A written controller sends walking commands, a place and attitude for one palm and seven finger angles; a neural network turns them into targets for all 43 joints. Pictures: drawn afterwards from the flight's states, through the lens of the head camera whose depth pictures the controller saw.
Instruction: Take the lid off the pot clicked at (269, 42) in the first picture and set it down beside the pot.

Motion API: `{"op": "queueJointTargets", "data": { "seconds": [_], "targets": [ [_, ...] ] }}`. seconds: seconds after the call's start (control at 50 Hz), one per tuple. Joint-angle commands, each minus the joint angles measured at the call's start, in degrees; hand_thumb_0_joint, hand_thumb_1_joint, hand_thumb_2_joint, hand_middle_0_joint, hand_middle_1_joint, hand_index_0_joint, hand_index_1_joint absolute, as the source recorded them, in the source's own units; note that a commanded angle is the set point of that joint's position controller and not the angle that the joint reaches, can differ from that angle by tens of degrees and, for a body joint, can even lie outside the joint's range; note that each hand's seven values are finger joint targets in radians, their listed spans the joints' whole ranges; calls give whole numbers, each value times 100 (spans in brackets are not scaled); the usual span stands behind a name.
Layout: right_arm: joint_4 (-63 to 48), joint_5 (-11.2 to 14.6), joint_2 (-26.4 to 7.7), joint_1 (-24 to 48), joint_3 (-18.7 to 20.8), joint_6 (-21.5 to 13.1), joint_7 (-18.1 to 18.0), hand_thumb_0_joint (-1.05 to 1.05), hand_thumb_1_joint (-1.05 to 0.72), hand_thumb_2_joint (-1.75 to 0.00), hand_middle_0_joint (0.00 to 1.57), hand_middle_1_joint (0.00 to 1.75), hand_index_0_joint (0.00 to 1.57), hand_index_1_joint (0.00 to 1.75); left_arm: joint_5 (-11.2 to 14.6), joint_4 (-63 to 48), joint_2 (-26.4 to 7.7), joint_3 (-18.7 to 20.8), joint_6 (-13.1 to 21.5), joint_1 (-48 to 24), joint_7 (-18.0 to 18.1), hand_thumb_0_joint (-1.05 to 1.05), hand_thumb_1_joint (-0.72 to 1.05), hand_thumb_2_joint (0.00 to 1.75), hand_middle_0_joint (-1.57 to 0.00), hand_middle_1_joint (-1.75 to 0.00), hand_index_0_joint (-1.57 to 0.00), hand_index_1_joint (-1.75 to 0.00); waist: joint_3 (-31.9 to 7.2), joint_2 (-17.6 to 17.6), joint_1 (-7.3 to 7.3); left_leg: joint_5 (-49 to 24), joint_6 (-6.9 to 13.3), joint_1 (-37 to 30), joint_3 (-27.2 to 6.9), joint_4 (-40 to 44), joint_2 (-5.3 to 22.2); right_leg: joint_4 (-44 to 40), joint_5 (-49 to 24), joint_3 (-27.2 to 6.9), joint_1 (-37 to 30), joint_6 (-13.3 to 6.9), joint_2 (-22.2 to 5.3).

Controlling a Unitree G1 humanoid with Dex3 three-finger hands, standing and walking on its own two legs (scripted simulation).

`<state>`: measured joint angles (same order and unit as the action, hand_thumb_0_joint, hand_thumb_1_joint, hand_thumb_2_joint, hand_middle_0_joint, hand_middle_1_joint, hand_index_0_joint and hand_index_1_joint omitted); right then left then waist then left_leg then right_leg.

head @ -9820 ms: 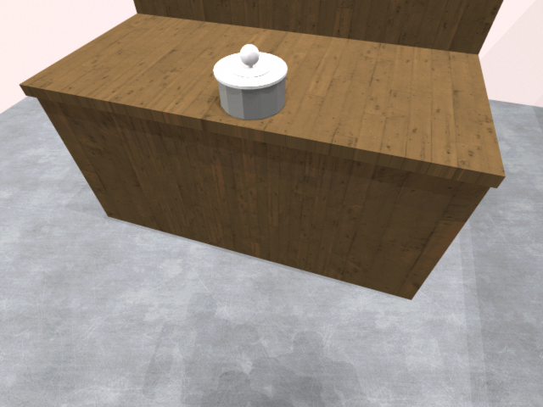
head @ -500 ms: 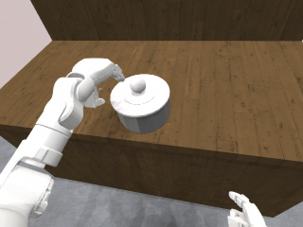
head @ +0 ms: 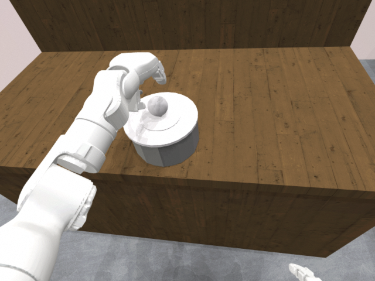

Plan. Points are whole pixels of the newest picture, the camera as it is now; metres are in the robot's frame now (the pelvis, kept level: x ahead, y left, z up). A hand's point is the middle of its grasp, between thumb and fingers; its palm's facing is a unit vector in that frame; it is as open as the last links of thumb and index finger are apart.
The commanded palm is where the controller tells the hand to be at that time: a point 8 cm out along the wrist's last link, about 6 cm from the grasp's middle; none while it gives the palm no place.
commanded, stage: move the open hand above the knob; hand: left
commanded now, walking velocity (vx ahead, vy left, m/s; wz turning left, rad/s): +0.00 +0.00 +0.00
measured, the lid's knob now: (157, 106) +0.52 +0.07 +0.09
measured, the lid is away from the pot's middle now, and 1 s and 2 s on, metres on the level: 0.00 0.00 0.00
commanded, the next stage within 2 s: lower the open fingers around the knob in 0.80 s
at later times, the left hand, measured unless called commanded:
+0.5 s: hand (150, 84) +0.49 +0.07 +0.18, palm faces -0.24 +0.01 -0.97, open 10.2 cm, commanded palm +0.47 +0.07 +0.24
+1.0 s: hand (153, 85) +0.49 +0.06 +0.18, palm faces -0.26 +0.02 -0.96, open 10.2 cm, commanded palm +0.47 +0.07 +0.23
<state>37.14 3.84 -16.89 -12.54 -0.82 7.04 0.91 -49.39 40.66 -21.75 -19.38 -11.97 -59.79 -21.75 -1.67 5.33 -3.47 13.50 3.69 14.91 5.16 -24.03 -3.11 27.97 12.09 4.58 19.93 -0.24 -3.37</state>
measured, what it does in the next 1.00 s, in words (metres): stands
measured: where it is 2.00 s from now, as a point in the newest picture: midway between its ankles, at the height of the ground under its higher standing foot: outside the picture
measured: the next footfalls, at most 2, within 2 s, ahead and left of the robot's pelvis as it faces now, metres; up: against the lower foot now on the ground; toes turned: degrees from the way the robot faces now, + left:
none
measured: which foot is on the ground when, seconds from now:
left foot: down 0.00-1.00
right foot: down 0.00-1.00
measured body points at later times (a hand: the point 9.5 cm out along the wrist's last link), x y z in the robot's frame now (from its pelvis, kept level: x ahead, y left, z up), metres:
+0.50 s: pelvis +0.01 +0.00 +0.00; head +0.04 -0.04 +0.45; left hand +0.49 +0.07 +0.23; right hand +0.08 -0.25 -0.14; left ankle -0.01 +0.08 -0.74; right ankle +0.02 -0.12 -0.74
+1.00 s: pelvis +0.01 +0.00 +0.00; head +0.04 -0.04 +0.45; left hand +0.50 +0.06 +0.23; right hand +0.11 -0.25 -0.14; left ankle -0.01 +0.08 -0.74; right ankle +0.02 -0.12 -0.74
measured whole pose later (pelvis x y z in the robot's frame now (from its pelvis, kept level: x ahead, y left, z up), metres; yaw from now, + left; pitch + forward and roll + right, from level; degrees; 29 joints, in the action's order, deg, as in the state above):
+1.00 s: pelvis +0.01 +0.00 +0.00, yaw +0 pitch +6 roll +1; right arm 38.6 3.2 -15.9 -12.8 -1.2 6.6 0.5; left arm -50.9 51.7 -16.1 -20.7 -14.9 -67.5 -20.2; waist -3.2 5.0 -3.8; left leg 14.0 3.9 15.9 5.6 -23.2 -3.3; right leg 27.9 12.7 3.9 21.4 0.1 -3.4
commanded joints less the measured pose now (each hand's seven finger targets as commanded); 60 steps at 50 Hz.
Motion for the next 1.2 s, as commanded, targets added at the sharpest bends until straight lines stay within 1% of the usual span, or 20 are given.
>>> {"op": "queueJointTargets", "data": {
  "seconds": [0.0,0.04,0.08,0.16,0.24,0.3,0.36,0.4,0.5,0.56,0.68,0.72,0.76,0.86,0.9,0.94,0.98,1.08,1.14,1.18],
  "targets": [
    [-646,-16,-535,132,237,-253,-49,0,-90,-90,20,30,20,30,-164,-733,-920,399,34,-3768,313,0,-30,142,-83,-8,-83,-8,-2288,-771,-162,-1336,-13,-674,-615,173,48,-123,-1450,-290,-805,-195,241],
    [-537,-38,-574,-5,239,-283,-74,0,-90,-90,20,30,20,30,-185,-212,-1064,606,-10,-3686,392,0,-30,142,-83,-8,-83,-8,-2247,-869,-137,-1401,-17,-612,-601,183,60,-117,-1507,-288,-797,-197,254],
    [-455,-36,-576,-76,235,-273,-90,0,-90,-90,20,30,20,30,-138,114,-745,379,-68,-3859,440,0,-30,142,-83,-8,-83,-8,-2104,-1080,-234,-1216,-20,-498,-578,213,53,-173,-1422,-267,-676,-165,269],
    [-551,-108,-604,-163,262,-340,-96,0,-90,-90,20,30,20,30,-205,-39,-1093,712,21,-3856,534,0,-30,142,-83,-8,-83,-8,-2693,-790,-94,-1655,1,-604,-612,129,78,-52,-1773,-404,-993,-215,197],
    [-531,-98,-624,-165,241,-310,-93,0,-90,-90,20,30,20,30,-355,353,-1426,1014,-84,-3553,557,0,-30,142,-83,-8,-83,-8,-2561,-1186,1,-1705,18,-311,-482,225,101,-81,-2018,-380,-1279,-161,221],
    [-639,-97,-552,-43,264,-322,-41,0,-90,-90,20,30,20,30,-344,-103,-1038,659,-32,-3567,469,0,-30,142,-83,-8,-83,-8,-2685,-973,-24,-2150,41,-580,-507,162,119,-79,-2235,-392,-1223,-163,205],
    [-603,-68,-593,-95,299,-284,-19,0,-90,-90,20,30,20,30,-207,-133,-810,497,-60,-3425,412,0,-30,142,-83,-8,-83,-8,-2370,-996,-107,-2103,56,-685,-529,133,117,-179,-2079,-333,-941,-165,231],
    [-605,-70,-567,-54,282,-327,-49,0,-90,-90,20,30,20,30,-210,-370,-1062,686,-27,-3679,418,0,-30,142,-83,-8,-83,-8,-2503,-1003,-77,-1834,62,-718,-503,182,105,-172,-1963,-349,-1025,-154,238],
    [-519,-39,-500,4,274,-349,-27,0,-90,-90,20,30,20,30,-228,-313,-646,310,-39,-3677,437,0,-30,142,-83,-8,-83,-8,-2330,-909,-139,-1889,34,-880,-566,112,123,-146,-1799,-295,-695,-171,256],
    [-464,-38,-591,-38,258,-304,-69,0,-90,-90,20,30,20,30,-75,-151,-785,492,-85,-3701,488,0,-30,142,-83,-8,-83,-8,-2211,-990,-131,-1555,16,-708,-545,170,82,-166,-1667,-281,-719,-179,237],
    [-510,-54,-522,105,201,-321,-116,0,-90,-90,20,30,20,30,-219,-192,-805,423,-78,-4099,493,0,-30,142,-83,-8,-83,-8,-2497,-941,-151,-1592,-3,-756,-531,165,68,-116,-1778,-314,-850,-174,224],
    [-497,-30,-472,99,204,-311,-103,0,-90,-90,20,30,20,30,-239,18,-315,42,-127,-3973,449,0,-30,142,-83,-8,-83,-8,-2306,-893,-219,-1734,-4,-827,-539,110,79,-105,-1780,-275,-608,-183,243],
    [-500,-59,-552,43,217,-275,-99,0,-90,-90,20,30,20,30,-157,13,-746,487,-116,-3856,458,0,-30,142,-83,-8,-83,-8,-2414,-991,-129,-1808,-10,-754,-566,102,73,-97,-1892,-300,-828,-196,227],
    [-576,-56,-496,102,215,-234,-67,0,-90,-90,20,30,20,30,-202,-206,-426,217,-103,-3860,390,0,-30,142,-83,-8,-83,-8,-2444,-900,-145,-2088,0,-854,-557,61,88,-90,-2017,-280,-771,-197,228],
    [-486,-56,-538,131,203,-203,-67,0,-90,-90,20,30,20,30,-303,363,-701,409,-293,-3757,367,0,-30,142,-83,-8,-83,-8,-2302,-990,-118,-1773,-4,-665,-551,113,50,-62,-1929,-276,-841,-206,249],
    [-506,-41,-534,94,195,-197,-53,0,-90,-90,20,30,20,30,-262,263,-499,285,-390,-3743,312,0,-30,142,-83,-8,-83,-8,-2303,-1062,-118,-1811,-3,-633,-534,141,40,-68,-1991,-257,-847,-191,255],
    [-603,-83,-518,109,219,-247,-47,0,-90,-90,20,30,20,30,-214,-277,-576,345,-267,-3992,264,0,-30,142,-83,-8,-83,-8,-2685,-972,-108,-1998,25,-841,-566,99,32,-81,-2129,-301,-1020,-182,231],
    [-581,-75,-519,73,238,-250,-52,0,-90,-90,20,30,20,30,-210,-196,-680,454,-107,-3611,267,0,-30,142,-83,-8,-83,-8,-2615,-1156,-77,-2069,47,-788,-547,98,63,-105,-2183,-313,-1093,-168,233],
    [-497,-48,-536,12,213,-211,-64,0,-90,-90,20,30,20,30,-239,198,-459,291,-167,-3428,361,0,-30,142,-83,-8,-83,-8,-2177,-1180,-102,-1718,32,-555,-481,180,64,-122,-1960,-268,-878,-177,261],
    [-577,-74,-517,92,229,-255,-65,0,-90,-90,20,30,20,30,-192,-281,-688,472,-62,-3710,452,0,-30,142,-83,-8,-83,-8,-2527,-1015,-58,-1684,43,-675,-493,161,60,-122,-1971,-338,-1062,-177,223]
  ]
}}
